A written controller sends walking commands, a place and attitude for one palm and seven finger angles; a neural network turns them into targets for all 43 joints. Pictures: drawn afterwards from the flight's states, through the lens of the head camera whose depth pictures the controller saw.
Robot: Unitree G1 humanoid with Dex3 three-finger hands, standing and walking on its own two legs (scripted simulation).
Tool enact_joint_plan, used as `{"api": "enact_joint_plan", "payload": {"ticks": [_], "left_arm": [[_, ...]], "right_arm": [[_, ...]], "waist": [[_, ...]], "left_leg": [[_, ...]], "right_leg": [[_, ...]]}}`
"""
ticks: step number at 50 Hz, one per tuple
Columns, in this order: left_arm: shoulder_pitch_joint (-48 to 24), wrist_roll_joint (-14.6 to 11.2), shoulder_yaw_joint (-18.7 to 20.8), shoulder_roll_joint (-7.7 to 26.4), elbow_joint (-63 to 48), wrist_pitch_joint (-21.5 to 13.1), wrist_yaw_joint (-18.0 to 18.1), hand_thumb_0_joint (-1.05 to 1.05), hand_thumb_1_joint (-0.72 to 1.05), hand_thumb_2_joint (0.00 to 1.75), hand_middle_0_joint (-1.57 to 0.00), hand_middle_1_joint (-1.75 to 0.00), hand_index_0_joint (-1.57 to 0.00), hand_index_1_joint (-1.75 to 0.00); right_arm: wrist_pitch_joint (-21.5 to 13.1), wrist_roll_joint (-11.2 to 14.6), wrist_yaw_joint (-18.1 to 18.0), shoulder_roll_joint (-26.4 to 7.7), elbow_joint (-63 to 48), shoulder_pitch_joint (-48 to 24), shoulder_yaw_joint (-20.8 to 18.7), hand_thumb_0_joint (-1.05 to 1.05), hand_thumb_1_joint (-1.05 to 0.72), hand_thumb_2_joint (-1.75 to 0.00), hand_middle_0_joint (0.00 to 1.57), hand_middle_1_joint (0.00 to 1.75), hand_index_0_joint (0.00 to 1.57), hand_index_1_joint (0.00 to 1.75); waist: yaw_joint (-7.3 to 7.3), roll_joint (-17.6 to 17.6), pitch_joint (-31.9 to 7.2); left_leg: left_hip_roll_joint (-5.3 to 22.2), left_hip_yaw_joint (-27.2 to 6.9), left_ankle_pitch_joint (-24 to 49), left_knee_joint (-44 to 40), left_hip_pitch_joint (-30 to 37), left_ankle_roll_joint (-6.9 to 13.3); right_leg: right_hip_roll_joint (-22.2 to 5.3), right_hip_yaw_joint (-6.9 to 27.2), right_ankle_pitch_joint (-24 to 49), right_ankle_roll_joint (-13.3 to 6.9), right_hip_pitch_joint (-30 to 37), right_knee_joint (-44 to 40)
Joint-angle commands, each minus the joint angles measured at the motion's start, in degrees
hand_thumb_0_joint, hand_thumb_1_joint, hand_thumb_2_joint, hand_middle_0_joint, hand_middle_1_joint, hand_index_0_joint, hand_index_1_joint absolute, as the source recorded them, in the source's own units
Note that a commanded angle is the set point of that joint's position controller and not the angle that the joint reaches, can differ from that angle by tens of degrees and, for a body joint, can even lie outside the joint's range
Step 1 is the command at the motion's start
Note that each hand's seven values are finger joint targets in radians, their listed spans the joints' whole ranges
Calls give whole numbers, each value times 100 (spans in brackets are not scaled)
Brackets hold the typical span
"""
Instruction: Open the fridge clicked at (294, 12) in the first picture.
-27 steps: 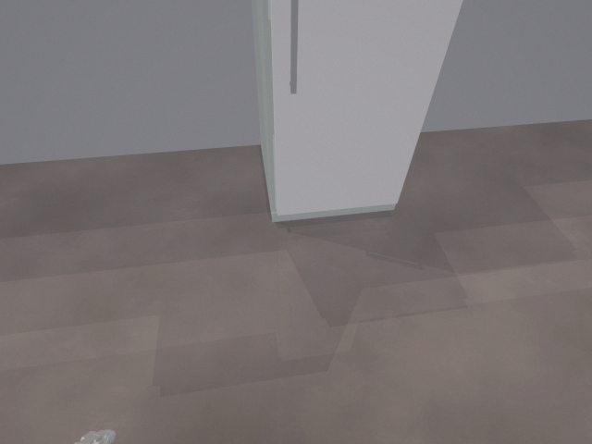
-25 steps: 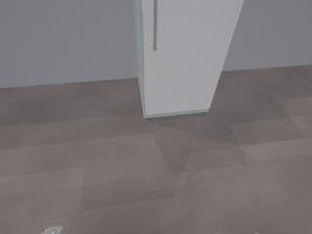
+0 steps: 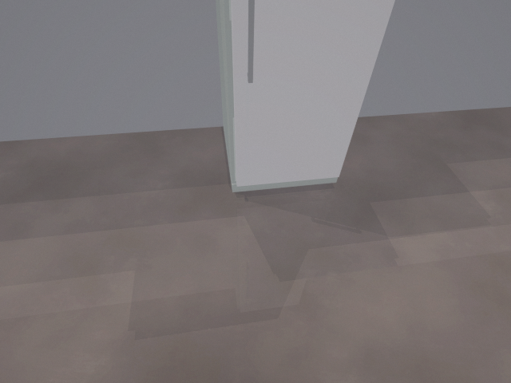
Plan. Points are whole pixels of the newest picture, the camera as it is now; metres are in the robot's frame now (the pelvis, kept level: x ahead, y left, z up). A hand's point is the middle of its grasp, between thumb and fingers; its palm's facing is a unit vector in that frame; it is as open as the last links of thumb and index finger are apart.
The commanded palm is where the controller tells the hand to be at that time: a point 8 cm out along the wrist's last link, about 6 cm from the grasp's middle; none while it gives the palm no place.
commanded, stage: stand and wait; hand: left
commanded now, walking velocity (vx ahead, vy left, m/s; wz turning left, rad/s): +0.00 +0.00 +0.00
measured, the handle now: (250, 8) +1.12 +0.09 +0.15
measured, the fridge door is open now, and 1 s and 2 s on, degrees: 0 0 0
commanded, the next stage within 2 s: look at it before walking up in 0.44 s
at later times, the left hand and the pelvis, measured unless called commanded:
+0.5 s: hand out of the picture +0.06 +0.24 -0.16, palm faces -0.03 -0.94 -0.33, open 7.4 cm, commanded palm none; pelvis -0.01 +0.00 +0.00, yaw +0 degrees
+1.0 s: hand out of the picture +0.06 +0.24 -0.16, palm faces -0.02 -0.94 -0.33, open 7.4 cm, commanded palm none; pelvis +0.00 +0.00 +0.00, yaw +0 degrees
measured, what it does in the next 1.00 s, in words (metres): stands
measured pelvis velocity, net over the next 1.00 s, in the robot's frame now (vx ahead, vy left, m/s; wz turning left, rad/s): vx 0.00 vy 0.00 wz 0.00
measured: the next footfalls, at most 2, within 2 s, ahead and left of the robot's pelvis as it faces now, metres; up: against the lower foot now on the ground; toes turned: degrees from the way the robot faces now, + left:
left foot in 1.98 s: +0.36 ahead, +0.07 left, +0.00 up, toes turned -15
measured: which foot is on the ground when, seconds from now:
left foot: down 0.00-1.00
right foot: down 0.00-1.00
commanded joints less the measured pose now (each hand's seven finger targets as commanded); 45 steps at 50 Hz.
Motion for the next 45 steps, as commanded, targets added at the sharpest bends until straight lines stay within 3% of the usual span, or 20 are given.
{"api": "enact_joint_plan", "payload": {"ticks": [1,17,24,29,45], "left_arm": [[-324,-9,218,1161,-356,-138,60,0,90,90,-20,-30,-20,-30],[-307,8,202,1151,-255,-121,51,0,90,90,-20,-30,-20,-30],[-276,13,206,1151,-272,-134,49,0,90,90,-20,-30,-20,-30],[-279,8,215,1154,-276,-158,57,0,90,90,-20,-30,-20,-30],[-283,4,203,1181,-245,-165,48,0,90,90,-20,-30,-20,-30]], "right_arm": [[-163,37,-76,-1139,-332,-324,-231,0,-90,-90,20,30,20,30],[-147,38,-57,-1134,-174,-211,-223,0,-90,-90,20,30,20,30],[-161,44,-52,-1127,-187,-211,-225,0,-90,-90,20,30,20,30],[-176,51,-60,-1124,-182,-218,-227,0,-90,-90,20,30,20,30],[-164,50,-61,-1143,-187,-277,-213,0,-90,-90,20,30,20,30]], "waist": [[-29,67,-399],[-29,71,-86],[-18,83,-226],[-23,57,-370],[-23,71,-372]], "left_leg": [[618,-539,745,-435,-1,192],[627,-586,193,-641,-166,173],[640,-586,305,-612,-89,182],[662,-560,703,-539,14,175],[661,-558,808,-564,112,159]], "right_leg": [[-606,608,693,-229,64,-465],[-563,689,-2,-208,-195,-662],[-578,672,115,-206,-164,-633],[-599,654,590,-216,-20,-568],[-618,644,727,-217,19,-629]]}}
